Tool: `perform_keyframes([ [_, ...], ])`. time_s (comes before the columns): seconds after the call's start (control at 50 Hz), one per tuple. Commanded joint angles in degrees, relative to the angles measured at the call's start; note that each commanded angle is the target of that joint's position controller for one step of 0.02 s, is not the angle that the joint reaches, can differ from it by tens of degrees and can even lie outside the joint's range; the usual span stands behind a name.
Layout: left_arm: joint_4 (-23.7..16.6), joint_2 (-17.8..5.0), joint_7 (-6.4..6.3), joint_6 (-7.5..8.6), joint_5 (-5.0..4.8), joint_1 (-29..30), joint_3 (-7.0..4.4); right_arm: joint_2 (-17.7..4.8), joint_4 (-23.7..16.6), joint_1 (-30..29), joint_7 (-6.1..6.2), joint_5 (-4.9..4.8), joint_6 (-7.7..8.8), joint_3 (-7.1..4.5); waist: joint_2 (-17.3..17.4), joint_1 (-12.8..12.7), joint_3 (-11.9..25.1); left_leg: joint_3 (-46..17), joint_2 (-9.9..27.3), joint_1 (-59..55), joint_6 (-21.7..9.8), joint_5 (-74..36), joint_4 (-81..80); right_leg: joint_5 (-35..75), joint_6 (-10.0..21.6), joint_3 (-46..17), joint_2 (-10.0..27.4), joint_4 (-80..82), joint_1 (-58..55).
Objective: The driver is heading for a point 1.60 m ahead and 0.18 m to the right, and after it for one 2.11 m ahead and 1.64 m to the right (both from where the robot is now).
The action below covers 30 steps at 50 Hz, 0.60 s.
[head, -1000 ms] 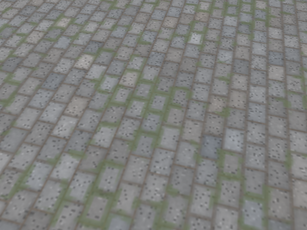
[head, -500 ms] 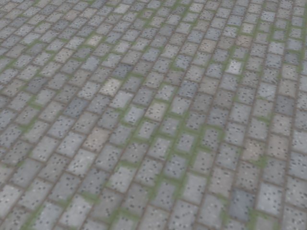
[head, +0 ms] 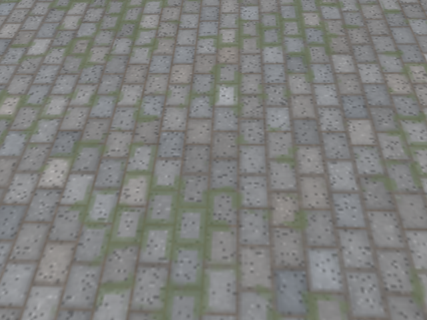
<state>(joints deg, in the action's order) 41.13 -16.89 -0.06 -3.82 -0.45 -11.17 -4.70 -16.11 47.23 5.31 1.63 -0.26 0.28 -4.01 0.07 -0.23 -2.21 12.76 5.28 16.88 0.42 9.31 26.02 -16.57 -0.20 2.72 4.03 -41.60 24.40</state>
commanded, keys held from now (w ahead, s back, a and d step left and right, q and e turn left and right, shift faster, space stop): e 0.26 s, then no key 0.66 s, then w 0.08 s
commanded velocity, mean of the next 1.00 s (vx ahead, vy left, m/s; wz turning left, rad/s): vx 0.02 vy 0.00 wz -0.28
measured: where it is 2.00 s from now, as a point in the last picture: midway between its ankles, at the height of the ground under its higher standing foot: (275, 309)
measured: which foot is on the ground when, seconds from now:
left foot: down 0.00-0.02, up 0.04-0.46, down 0.48-1.00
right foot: up 0.00-0.00, down 0.02-1.00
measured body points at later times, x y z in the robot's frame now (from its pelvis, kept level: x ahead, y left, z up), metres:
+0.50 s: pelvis +0.03 +0.00 +0.00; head +0.05 +0.00 +0.45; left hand +0.26 +0.22 -0.09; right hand +0.10 -0.31 -0.11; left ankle +0.06 +0.13 -0.74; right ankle +0.03 -0.11 -0.73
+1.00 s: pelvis +0.04 +0.00 +0.00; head +0.04 +0.00 +0.45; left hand +0.21 +0.22 -0.11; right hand +0.08 -0.29 -0.13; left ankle +0.06 +0.13 -0.73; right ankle +0.01 -0.12 -0.73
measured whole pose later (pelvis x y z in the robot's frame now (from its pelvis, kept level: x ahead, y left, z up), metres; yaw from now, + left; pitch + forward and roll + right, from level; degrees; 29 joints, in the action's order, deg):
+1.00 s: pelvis +0.04 +0.00 +0.00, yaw -15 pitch -2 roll +0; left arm 43.1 -14.0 -1.2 -0.7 0.7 -13.3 -2.4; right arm -14.8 53.6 7.7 0.5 0.0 0.3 -1.5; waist 0.0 0.4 -1.4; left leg -0.9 0.3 12.8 0.2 18.6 32.1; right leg -17.9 0.5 -4.5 -1.9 -32.5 13.4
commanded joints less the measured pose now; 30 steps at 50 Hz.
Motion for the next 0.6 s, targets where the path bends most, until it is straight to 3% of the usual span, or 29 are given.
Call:
perform_keyframes([
  [0.02, -1.96, -6.06, 0.18, 0.34, 0.68, -6.55, -2.42, -7.72, -1.77, -0.87, 0.00, -1.13, -0.50, -2.02, 3.03, -2.56, 6.78, -6.58, 11.01, -1.87, -5.29, 1.60, 0.12, 7.19, 4.06, 0.45, -2.54, 12.58, -12.04],
  [0.04, -2.63, -11.54, -0.75, 0.65, 0.86, -7.54, -3.84, -4.72, -1.56, 1.07, -0.32, 0.17, -0.89, -1.37, -10.46, -1.14, 4.92, -0.51, 4.39, 6.65, 0.25, 11.24, 15.15, 22.35, 8.11, -14.22, 6.90, 20.59, -16.46],
  [0.06, -4.78, -16.80, -1.19, 1.10, 1.40, -6.26, -4.38, -4.20, -4.67, -1.73, -0.17, 1.78, -0.72, -1.11, -21.08, -0.42, 3.23, -3.11, -4.43, 22.55, 4.50, 28.76, 29.71, 31.94, 18.27, -31.44, 17.61, 22.47, -19.96],
  [0.08, -4.78, -14.82, -0.64, 2.60, 2.71, -7.88, -4.00, -6.06, -5.58, -6.31, 0.20, 1.56, -0.49, -1.71, -13.98, -4.04, 7.28, -12.83, -4.77, 23.28, 3.38, 29.08, 38.48, 26.59, 20.74, -32.06, 17.45, 23.92, -17.66],
  [0.1, -4.94, -13.58, -0.51, 3.83, 2.53, -5.66, -3.54, -6.56, -5.52, -6.38, 0.36, 0.25, -0.57, -2.06, -10.75, -2.35, 6.87, -15.10, -3.91, 24.08, 2.03, 23.84, 40.54, 22.37, 17.96, -27.65, 14.55, 24.10, -17.47],
  [0.12, -5.58, -12.00, -0.79, 4.27, 1.34, -1.86, -3.22, -6.59, -4.08, -4.41, 0.83, 0.14, -0.77, -2.37, -7.49, -0.37, 6.61, -16.04, -2.95, 24.25, 1.45, 18.61, 39.96, 19.18, 14.49, -24.07, 11.96, 23.37, -17.10],
  [0.14, -6.23, -10.01, -1.13, 4.20, 0.33, 0.56, -2.51, -7.56, -3.37, -3.76, 1.21, 0.68, -0.91, -2.73, -7.32, 0.30, 6.53, -16.46, -2.62, 23.58, 1.53, 15.63, 39.01, 19.63, 12.84, -22.36, 10.95, 23.06, -16.25],
  [0.18, -6.93, -8.71, -1.83, 3.85, 0.45, 1.31, -1.81, -7.11, -3.00, -2.66, 1.06, 0.85, -0.62, -2.89, -7.30, 1.27, 8.25, -16.17, -3.99, 19.70, 2.09, 11.57, 39.50, 23.42, 12.40, -19.99, 8.65, 22.49, -14.95],
  [0.28, -7.52, -9.69, -2.66, 3.18, 0.09, -0.39, -2.24, -4.63, -3.31, -3.96, 0.41, 0.19, 0.00, -1.76, -7.44, -0.26, 8.83, -16.93, -5.27, 17.04, 3.82, 8.70, 24.69, 20.91, 12.68, -20.80, 7.33, 21.15, -18.38],
  [0.36, -7.77, -9.40, -1.95, 2.62, 0.80, 0.38, -1.94, -5.44, -2.73, -2.87, -0.51, -0.24, 0.08, -1.52, -9.14, -1.30, 8.28, -15.70, -5.21, 8.74, 3.79, 10.42, 17.57, 19.53, 13.52, -22.27, 7.37, 20.47, -14.18],
  [0.4, -7.54, -8.99, -1.55, 2.39, 0.77, 0.72, -1.57, -5.86, -2.74, -2.41, -0.92, -0.35, 0.33, -1.46, -9.14, -1.58, 7.73, -15.26, -5.18, 6.39, 3.19, 11.22, 14.05, 20.82, 13.53, -23.83, 7.47, 19.36, -14.04],
  [0.44, -7.41, -8.19, -1.43, 2.15, 0.34, 2.14, -0.98, -5.39, -2.22, -0.45, -1.47, -0.22, 0.81, -1.25, -8.47, -0.07, 7.51, -14.34, -5.39, 1.76, 1.91, 6.77, 5.24, 21.74, 12.19, -24.10, 6.29, 17.17, -13.58],
  [0.46, -7.16, -7.51, -1.46, 2.07, 0.04, 2.36, -0.62, -5.08, -1.71, 1.17, -1.80, 0.14, 1.12, -1.08, -7.61, 1.16, 7.28, -14.04, -5.22, -2.87, 0.83, -0.75, -2.74, 19.83, 10.28, -23.47, 4.77, 16.21, -12.07],
  [0.48, -6.78, -6.37, -1.54, 2.29, 0.42, 0.76, -0.22, -6.96, -1.57, 2.28, -1.84, 1.01, 1.29, -1.32, -4.99, 0.75, 7.75, -17.32, -1.52, -8.01, -0.82, -7.10, -5.10, 13.99, 7.40, -22.14, 2.46, 14.35, -9.37],
  [0.5, -7.10, -4.02, -1.43, 2.73, 1.63, -1.37, 0.51, -11.28, -2.06, 2.81, -1.54, 2.03, 1.25, -1.98, 5.72, -1.74, 8.99, -26.68, 8.01, -12.16, -4.77, -18.25, -5.76, 2.55, 3.84, -15.90, -3.87, 5.85, -4.87],
  [0.52, -8.05, -4.09, -1.28, 3.06, 1.47, -1.07, 0.36, -10.04, -1.36, 0.13, -1.50, 2.33, 1.09, -1.34, 13.91, -3.68, 6.68, -32.92, 13.32, -6.65, -12.77, -18.74, -6.71, -9.56, 1.13, -10.34, -7.38, 5.41, -2.83],
  [0.54, -7.04, -6.87, -1.40, 3.15, 1.71, -0.11, -0.21, -6.83, -2.84, -3.05, -1.47, 2.08, 1.38, -0.46, 11.62, -2.33, 5.77, -32.49, 12.93, -4.49, -14.20, -15.31, -7.68, -10.81, -0.57, -9.62, -5.38, 2.36, -5.14],
  [0.56, -7.02, -7.23, -1.44, 3.18, 1.34, 1.62, -0.60, -6.71, -2.61, -3.37, -1.28, 1.76, 1.51, -0.38, 10.96, -1.68, 5.56, -30.64, 10.60, -5.72, -12.53, -13.50, -7.02, -8.04, -0.79, -8.86, -5.34, 2.77, -4.83],
  [0.6, -6.31, -5.18, -1.49, 2.61, 1.53, 2.02, -0.22, -7.59, -2.24, -3.96, -1.08, 0.64, 1.72, -0.31, 10.15, -1.63, 5.32, -26.91, 7.82, -6.25, -9.60, -13.72, -5.23, -1.71, -1.35, -8.32, -4.01, 8.24, -7.74],
])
